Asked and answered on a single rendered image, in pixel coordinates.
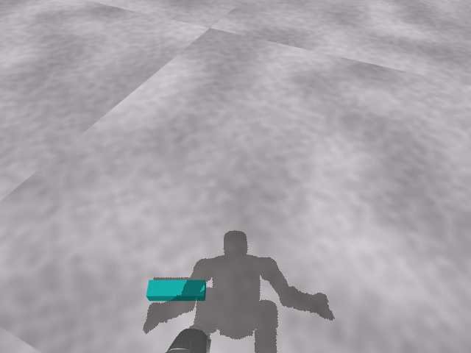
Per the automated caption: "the carton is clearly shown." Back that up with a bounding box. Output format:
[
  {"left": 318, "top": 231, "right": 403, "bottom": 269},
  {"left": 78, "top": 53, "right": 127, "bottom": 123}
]
[{"left": 146, "top": 280, "right": 206, "bottom": 301}]

